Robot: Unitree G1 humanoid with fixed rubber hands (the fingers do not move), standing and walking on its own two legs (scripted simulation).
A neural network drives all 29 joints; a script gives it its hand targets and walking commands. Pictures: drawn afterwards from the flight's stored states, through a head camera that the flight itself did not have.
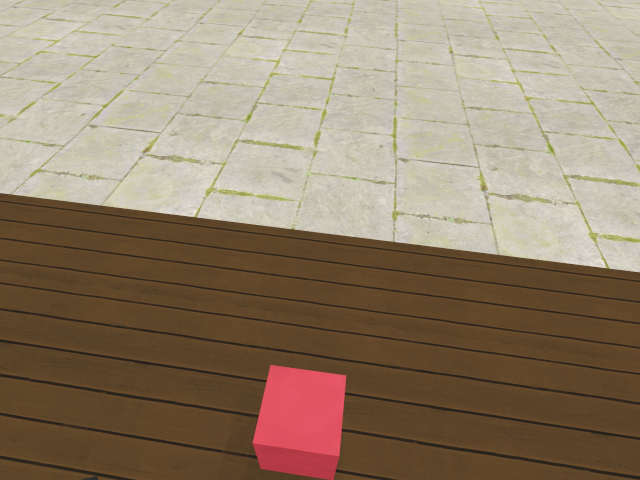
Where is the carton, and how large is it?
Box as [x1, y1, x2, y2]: [253, 365, 345, 479]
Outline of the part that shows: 270,365 253,439 253,445 260,467 265,469 332,479 339,454 345,375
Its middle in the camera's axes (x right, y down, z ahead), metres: -0.05 +0.51 +1.07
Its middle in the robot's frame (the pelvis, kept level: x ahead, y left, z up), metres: +0.41 +0.03 -0.66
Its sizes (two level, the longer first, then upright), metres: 0.210 0.200 0.250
